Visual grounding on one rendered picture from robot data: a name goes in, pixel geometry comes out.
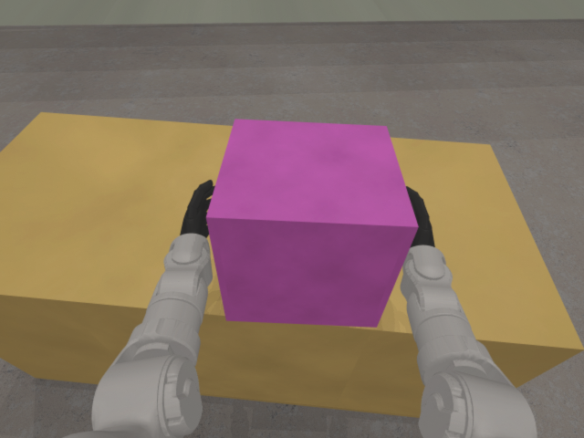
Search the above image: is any robot right upper arm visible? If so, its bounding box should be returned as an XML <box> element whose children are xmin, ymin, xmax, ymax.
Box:
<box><xmin>418</xmin><ymin>370</ymin><xmax>537</xmax><ymax>438</ymax></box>

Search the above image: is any robot left hand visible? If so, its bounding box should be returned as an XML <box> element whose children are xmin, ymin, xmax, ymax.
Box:
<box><xmin>180</xmin><ymin>180</ymin><xmax>215</xmax><ymax>238</ymax></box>

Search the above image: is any robot left upper arm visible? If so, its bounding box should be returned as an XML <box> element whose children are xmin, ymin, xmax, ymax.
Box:
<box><xmin>63</xmin><ymin>354</ymin><xmax>203</xmax><ymax>438</ymax></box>

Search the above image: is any carton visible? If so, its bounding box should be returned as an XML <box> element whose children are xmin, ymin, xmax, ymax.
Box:
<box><xmin>206</xmin><ymin>119</ymin><xmax>419</xmax><ymax>328</ymax></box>

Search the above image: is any left robot forearm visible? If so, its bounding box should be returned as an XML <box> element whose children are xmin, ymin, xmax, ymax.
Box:
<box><xmin>91</xmin><ymin>234</ymin><xmax>213</xmax><ymax>431</ymax></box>

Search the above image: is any robot right hand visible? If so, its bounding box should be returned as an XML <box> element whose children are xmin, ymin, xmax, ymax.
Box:
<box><xmin>406</xmin><ymin>186</ymin><xmax>435</xmax><ymax>248</ymax></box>

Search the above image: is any right robot forearm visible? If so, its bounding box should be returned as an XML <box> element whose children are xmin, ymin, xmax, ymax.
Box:
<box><xmin>401</xmin><ymin>245</ymin><xmax>537</xmax><ymax>433</ymax></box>

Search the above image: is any pedestal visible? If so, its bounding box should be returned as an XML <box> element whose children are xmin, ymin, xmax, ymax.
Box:
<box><xmin>0</xmin><ymin>112</ymin><xmax>584</xmax><ymax>418</ymax></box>

